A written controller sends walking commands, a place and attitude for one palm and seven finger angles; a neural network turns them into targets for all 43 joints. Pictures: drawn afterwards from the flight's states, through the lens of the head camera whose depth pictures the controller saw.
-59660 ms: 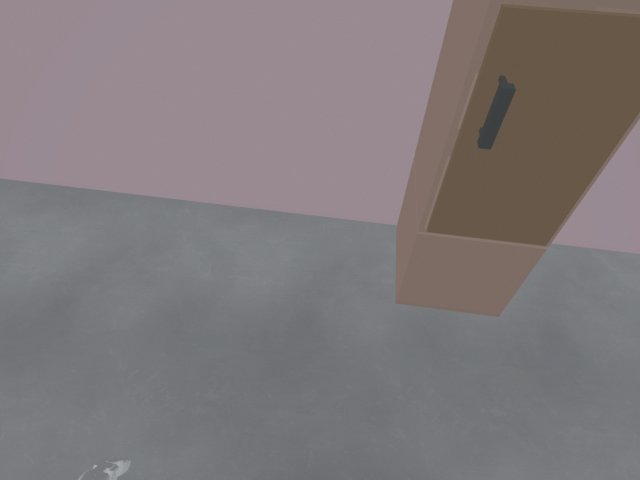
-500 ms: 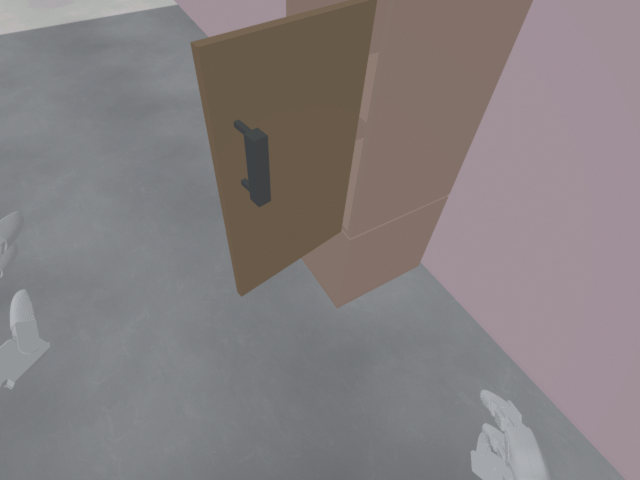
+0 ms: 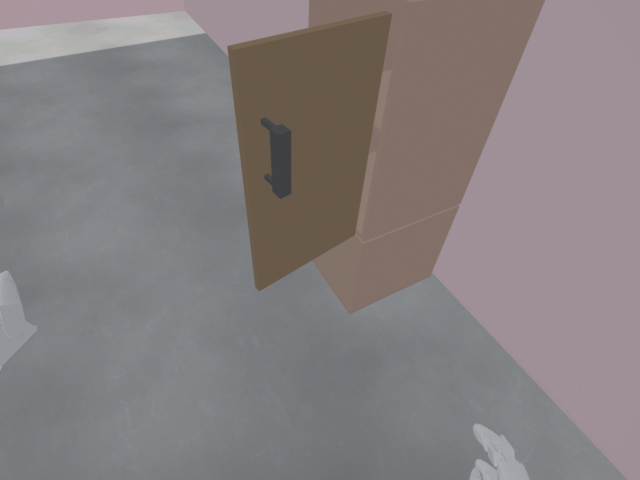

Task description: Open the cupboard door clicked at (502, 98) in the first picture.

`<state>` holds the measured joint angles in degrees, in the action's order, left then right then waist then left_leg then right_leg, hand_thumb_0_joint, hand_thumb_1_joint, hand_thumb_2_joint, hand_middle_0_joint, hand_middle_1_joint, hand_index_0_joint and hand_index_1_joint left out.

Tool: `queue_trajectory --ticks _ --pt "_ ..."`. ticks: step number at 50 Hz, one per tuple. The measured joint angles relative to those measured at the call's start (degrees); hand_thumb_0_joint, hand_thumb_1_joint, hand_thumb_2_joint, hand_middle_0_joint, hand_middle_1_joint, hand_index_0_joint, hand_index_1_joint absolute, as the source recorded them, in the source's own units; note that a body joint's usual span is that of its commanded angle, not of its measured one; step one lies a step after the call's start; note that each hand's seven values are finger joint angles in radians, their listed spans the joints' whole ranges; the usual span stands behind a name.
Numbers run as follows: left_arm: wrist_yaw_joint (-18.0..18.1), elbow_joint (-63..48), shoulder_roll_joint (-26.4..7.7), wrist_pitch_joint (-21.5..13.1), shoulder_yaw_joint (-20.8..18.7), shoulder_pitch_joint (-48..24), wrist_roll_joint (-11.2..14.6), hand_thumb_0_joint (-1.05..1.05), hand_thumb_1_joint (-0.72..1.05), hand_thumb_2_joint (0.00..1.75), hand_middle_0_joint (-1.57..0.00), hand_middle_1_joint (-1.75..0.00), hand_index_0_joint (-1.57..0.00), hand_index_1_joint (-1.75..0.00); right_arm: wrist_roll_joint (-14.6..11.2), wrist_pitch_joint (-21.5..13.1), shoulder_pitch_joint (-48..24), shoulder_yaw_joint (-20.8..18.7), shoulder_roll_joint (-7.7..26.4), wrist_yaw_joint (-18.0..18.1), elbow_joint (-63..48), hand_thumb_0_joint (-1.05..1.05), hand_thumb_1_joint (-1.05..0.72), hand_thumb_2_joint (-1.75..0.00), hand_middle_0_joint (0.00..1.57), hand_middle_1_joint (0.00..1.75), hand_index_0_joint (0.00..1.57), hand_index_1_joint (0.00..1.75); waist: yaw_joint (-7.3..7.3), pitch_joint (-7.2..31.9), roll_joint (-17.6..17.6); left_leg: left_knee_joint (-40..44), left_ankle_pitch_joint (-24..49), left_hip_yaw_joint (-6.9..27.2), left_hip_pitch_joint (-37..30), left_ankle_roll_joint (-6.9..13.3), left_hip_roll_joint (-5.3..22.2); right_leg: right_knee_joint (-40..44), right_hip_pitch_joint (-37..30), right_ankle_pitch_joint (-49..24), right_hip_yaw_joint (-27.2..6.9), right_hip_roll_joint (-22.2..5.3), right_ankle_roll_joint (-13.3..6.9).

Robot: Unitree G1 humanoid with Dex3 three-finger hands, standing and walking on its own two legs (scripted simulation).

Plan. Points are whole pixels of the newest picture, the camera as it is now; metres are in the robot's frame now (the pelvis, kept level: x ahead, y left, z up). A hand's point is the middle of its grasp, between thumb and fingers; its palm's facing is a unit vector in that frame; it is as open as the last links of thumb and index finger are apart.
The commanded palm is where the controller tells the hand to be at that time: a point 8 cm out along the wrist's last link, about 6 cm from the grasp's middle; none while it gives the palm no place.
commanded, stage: stop stepping back and stand still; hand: left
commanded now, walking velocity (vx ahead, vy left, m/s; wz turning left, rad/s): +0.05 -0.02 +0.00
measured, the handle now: (274, 157) +0.63 +0.11 +0.07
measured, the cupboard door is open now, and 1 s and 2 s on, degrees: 100 100 100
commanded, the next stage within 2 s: let the arm hang, fingers relaxed in 0.04 s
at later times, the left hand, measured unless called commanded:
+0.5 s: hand out of the picture +0.06 +0.18 -0.16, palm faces +0.12 -0.97 -0.19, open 6.8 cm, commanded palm none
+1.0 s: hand out of the picture +0.00 +0.21 -0.16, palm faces +0.10 -0.97 -0.23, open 7.4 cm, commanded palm none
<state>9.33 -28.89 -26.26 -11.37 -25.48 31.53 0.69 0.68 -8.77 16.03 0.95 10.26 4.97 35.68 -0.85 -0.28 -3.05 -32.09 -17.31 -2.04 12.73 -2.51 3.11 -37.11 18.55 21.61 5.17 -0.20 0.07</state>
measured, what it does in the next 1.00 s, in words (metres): stands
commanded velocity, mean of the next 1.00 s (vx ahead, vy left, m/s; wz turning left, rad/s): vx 0.00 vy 0.00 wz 0.00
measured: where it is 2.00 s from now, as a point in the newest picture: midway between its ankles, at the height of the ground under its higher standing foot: outside the picture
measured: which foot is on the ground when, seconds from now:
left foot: down 0.00-1.00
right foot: down 0.00-1.00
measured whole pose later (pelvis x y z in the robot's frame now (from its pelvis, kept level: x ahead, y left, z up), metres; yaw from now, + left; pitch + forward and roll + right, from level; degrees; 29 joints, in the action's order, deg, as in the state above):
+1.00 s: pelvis -0.01 +0.02 +0.02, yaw +4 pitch -2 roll +0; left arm 1.2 64.6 -10.4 0.0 -0.8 12.6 -0.6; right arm 1.2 0.4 14.7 -0.3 9.8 1.4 63.8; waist 0.0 -2.5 1.1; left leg -22.6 -12.8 -1.4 8.1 1.3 -1.1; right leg -22.1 12.2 8.2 0.6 0.7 -1.1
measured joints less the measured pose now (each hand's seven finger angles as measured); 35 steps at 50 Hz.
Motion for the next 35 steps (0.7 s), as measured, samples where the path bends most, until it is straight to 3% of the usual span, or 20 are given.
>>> queue_trajectory --ticks 2,4,7,8,10,12,15,18,21,25,28,35 --pt "-0.12 0.77 -0.60 -0.58 -0.84 -0.72 0.07 0.01 0.89 0.90 -0.21 -0.30 -0.21 -0.30 -0.28 0.09 -0.57 0.26 0.17 -0.58 -0.10 0.02 -0.90 -0.90 0.20 0.30 0.20 0.30 0.27 -0.66 1.54 -4.60 -2.46 0.43 1.78 0.90 0.60 2.59 -0.73 -8.09 0.70 0.75 -2.45" --pt "-0.62 2.30 0.43 -0.67 0.04 -2.34 0.35 0.01 0.89 0.90 -0.21 -0.30 -0.21 -0.30 -0.52 0.85 -1.85 -0.06 0.67 -1.02 1.20 0.02 -0.90 -0.90 0.20 0.30 0.20 0.30 0.51 -1.17 2.93 -14.58 -6.41 1.66 5.89 2.18 -0.30 2.57 -0.71 -7.83 1.14 1.14 -4.04" --pt "-1.53 4.58 3.14 -0.68 1.41 -2.76 0.72 0.01 0.89 0.90 -0.21 -0.30 -0.21 -0.30 -0.56 2.00 -2.93 -0.29 1.22 -1.56 2.75 0.02 -0.91 -0.90 0.21 0.30 0.20 0.30 0.83 -0.87 3.42 -22.32 -5.29 0.50 9.68 2.58 -1.34 5.84 -1.64 -8.45 0.76 1.15 -3.99" --pt "-2.14 7.41 3.53 -0.62 2.85 -3.96 -0.21 0.01 0.89 0.90 -0.21 -0.30 -0.21 -0.30 -0.36 1.22 -2.93 -0.96 1.39 -2.66 3.98 0.02 -0.91 -0.90 0.20 0.30 0.20 0.30 0.61 -0.22 3.44 -21.25 -5.91 -0.34 10.30 2.75 -1.30 6.58 -1.49 -8.93 1.06 0.72 -3.75" --pt "-4.47 17.47 4.83 3.39 7.57 -9.19 -1.57 0.00 0.89 0.90 -0.20 -0.30 -0.21 -0.30 -0.47 2.95 -2.68 -1.89 2.45 -4.54 5.63 0.01 -0.91 -0.90 0.20 0.30 0.20 0.30 0.24 1.09 3.99 -15.37 -3.70 -1.78 9.88 2.56 -1.21 4.78 0.03 -8.21 2.35 -0.78 -3.18" --pt "-6.07 28.93 7.68 8.46 11.86 -13.22 -1.67 0.00 0.90 0.90 -0.20 -0.30 -0.20 -0.30 0.12 5.40 -2.25 -1.89 4.25 -5.48 5.92 0.01 -0.91 -0.90 0.20 0.30 0.20 0.30 -0.61 2.49 6.47 -7.44 -1.75 0.11 8.56 3.81 -0.48 -1.83 4.14 -3.42 3.51 -0.91 -2.00" --pt "-7.84 47.60 11.07 14.01 16.75 -16.89 -1.84 0.00 0.90 0.90 -0.19 -0.30 -0.20 -0.30 1.95 7.97 -3.16 -1.14 3.29 -5.21 8.15 0.01 -0.91 -0.90 0.20 0.30 0.20 0.30 -1.98 1.15 4.42 -10.56 -3.48 -0.86 10.70 3.69 -2.84 -15.65 10.54 4.62 -3.35 -1.09 -0.34" --pt "-9.25 61.40 14.89 15.88 21.62 -17.09 -2.00 0.01 0.91 0.90 -0.19 -0.30 -0.19 -0.30 2.71 8.43 -1.98 0.14 1.67 -4.78 10.13 0.01 -0.91 -0.90 0.20 0.30 0.20 0.30 -2.47 -0.89 1.90 -9.45 -2.38 -1.59 9.58 2.82 -3.80 -13.32 8.98 3.99 -6.11 -1.12 0.64" --pt "-9.32 70.00 18.88 14.06 24.26 -15.63 -0.81 0.00 0.93 0.90 -0.20 -0.30 -0.20 -0.30 1.52 9.20 -1.12 0.34 0.74 -4.66 13.22 0.01 -0.91 -0.90 0.20 0.30 0.20 0.30 -1.57 -3.26 1.57 -8.91 -2.60 -0.68 8.52 1.91 -3.12 -6.81 5.57 -3.42 -5.54 -0.11 -1.27" --pt "-8.55 74.85 17.60 11.58 23.98 -16.09 -1.25 -0.07 1.01 0.90 -0.21 -0.30 -0.21 -0.30 0.65 10.98 0.35 -0.73 -0.03 -4.50 17.64 0.01 -0.91 -0.90 0.20 0.30 0.20 0.30 -0.01 -3.99 2.95 -9.72 -6.62 2.41 7.47 2.75 -2.93 0.46 1.52 -5.03 -2.68 1.14 -2.92" --pt "-8.19 79.03 16.18 11.60 23.99 -15.72 -1.43 -0.06 0.99 0.90 -0.21 -0.30 -0.21 -0.30 0.43 10.97 0.74 -1.47 0.10 -4.13 19.49 0.01 -0.91 -0.90 0.20 0.30 0.20 0.30 0.07 -3.37 3.79 -3.36 -0.35 2.49 3.17 3.29 -2.66 4.88 -0.40 -7.55 -2.39 2.14 -2.93" --pt "-7.89 87.29 14.73 12.29 24.32 -17.42 -1.10 -0.02 0.94 0.90 -0.20 -0.30 -0.20 -0.30 0.64 9.95 -0.45 -1.34 -0.17 -3.45 23.77 0.01 -0.91 -0.90 0.20 0.30 0.20 0.30 0.70 -3.19 3.91 4.85 2.13 1.72 -1.38 2.83 -2.94 12.00 -4.02 -11.74 -3.36 2.02 -2.17"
